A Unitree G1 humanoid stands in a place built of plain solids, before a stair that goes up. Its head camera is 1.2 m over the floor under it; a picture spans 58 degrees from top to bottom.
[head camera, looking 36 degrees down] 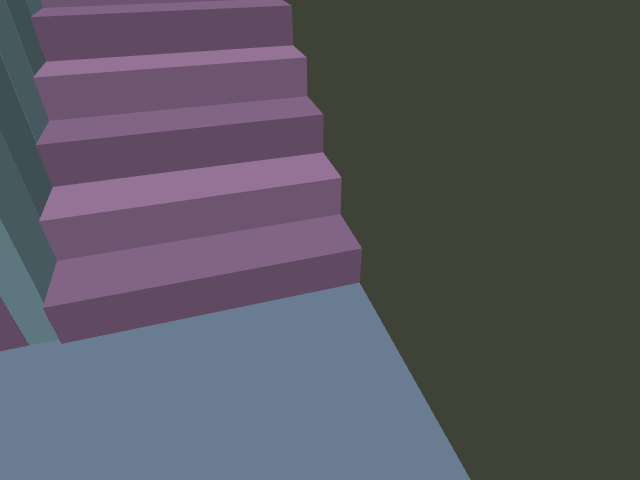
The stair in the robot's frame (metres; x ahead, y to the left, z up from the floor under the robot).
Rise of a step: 0.18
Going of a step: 0.26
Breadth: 1.13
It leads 17 degrees to the left of straight ahead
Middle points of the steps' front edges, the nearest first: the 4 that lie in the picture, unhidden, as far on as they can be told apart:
1.19 0.38 0.18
1.44 0.45 0.36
1.68 0.53 0.53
1.93 0.60 0.71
